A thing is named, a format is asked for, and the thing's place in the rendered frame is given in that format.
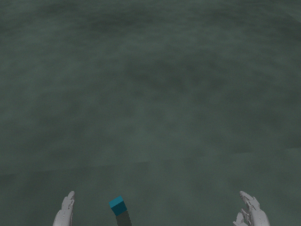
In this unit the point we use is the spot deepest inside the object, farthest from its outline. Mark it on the carton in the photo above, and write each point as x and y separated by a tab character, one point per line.
117	205

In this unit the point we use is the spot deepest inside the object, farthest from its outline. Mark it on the left robot hand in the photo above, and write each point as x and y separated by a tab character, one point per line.
64	216

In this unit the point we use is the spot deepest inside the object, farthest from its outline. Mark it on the right robot hand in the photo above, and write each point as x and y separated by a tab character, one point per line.
254	215

